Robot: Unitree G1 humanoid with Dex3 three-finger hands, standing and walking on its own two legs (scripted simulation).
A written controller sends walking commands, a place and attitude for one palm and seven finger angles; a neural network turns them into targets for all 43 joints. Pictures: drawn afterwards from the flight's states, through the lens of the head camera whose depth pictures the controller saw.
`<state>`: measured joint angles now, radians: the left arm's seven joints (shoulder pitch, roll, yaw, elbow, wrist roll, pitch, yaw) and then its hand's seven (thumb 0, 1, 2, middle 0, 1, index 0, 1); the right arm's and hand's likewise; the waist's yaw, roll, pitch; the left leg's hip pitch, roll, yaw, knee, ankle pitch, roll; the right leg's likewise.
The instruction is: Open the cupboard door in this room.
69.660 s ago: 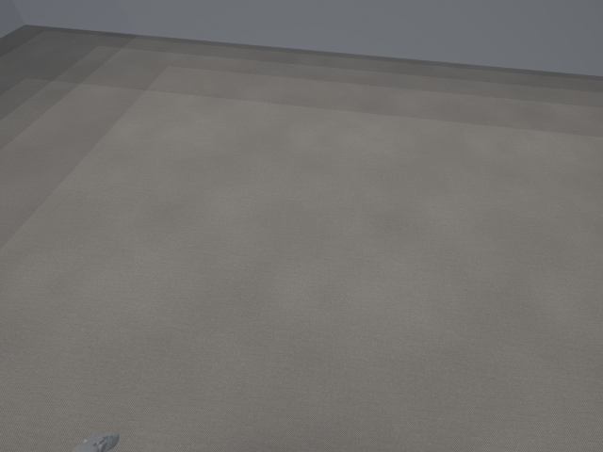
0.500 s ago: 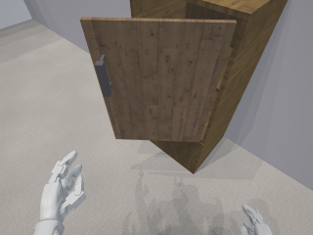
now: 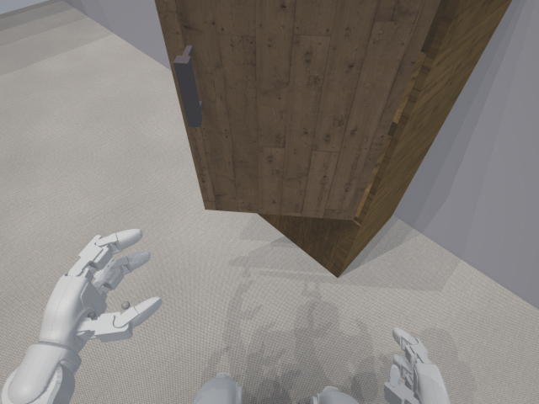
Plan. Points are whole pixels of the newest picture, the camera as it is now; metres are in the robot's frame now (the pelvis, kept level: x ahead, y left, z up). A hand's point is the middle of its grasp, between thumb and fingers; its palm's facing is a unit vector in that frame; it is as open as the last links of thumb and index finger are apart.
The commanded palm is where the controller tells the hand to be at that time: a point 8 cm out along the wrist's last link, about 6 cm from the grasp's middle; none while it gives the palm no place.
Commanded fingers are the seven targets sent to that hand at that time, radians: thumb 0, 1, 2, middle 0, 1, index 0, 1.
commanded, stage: raise the hand with hooked fingers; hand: left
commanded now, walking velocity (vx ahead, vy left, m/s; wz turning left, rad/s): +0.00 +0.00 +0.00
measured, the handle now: (192, 87) +0.61 +0.18 +0.12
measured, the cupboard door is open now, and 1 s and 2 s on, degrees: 39 39 39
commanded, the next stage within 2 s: move the hooked fingers beside the handle in 1.38 s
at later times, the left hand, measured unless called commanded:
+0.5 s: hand (82, 259) +0.27 +0.25 +0.11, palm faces +0.01 -1.00 -0.06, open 13.3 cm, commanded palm +0.25 +0.31 +0.11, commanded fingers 0.00 -0.50 0.30 -0.30 -1.20 -0.30 -1.20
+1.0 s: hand (61, 206) +0.31 +0.28 +0.15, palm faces +0.00 -1.00 -0.02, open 14.0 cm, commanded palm +0.28 +0.32 +0.15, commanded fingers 0.00 -0.50 0.30 -0.30 -1.20 -0.30 -1.20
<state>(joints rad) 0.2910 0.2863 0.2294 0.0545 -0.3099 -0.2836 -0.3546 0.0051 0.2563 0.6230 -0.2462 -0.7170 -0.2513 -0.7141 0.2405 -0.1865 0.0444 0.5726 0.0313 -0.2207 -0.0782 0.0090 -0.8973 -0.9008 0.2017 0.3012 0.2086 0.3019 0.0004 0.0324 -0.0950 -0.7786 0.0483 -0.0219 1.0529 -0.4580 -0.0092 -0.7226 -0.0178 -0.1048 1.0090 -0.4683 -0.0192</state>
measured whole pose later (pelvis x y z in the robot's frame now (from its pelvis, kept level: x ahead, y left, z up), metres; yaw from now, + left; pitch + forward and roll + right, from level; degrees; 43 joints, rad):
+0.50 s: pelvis +0.01 +0.01 +0.03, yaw +0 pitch +7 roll -2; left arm 0.15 0.35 0.32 0.16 -0.33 -0.24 -0.39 -0.01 -0.33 0.37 -0.29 -1.09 -0.29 -1.09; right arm 0.25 -0.26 0.04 0.56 0.04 -0.26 -0.09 0.01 -0.90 -0.90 0.20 0.30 0.21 0.30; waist 0.01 0.02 -0.07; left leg -0.59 0.03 0.00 0.88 -0.41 0.01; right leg -0.54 -0.03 -0.08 0.83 -0.41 0.00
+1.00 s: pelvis +0.02 +0.00 +0.04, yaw -1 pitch +5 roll -1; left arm -0.11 0.45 0.44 0.43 -0.36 -0.15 -0.52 -0.02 -0.50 0.30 -0.30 -1.20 -0.30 -1.20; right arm 0.28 -0.29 0.05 0.59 0.05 -0.21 -0.11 0.01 -0.90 -0.90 0.20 0.30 0.21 0.30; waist 0.01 0.03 -0.06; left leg -0.47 0.04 0.02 0.75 -0.36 0.00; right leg -0.44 -0.02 -0.07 0.71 -0.36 -0.01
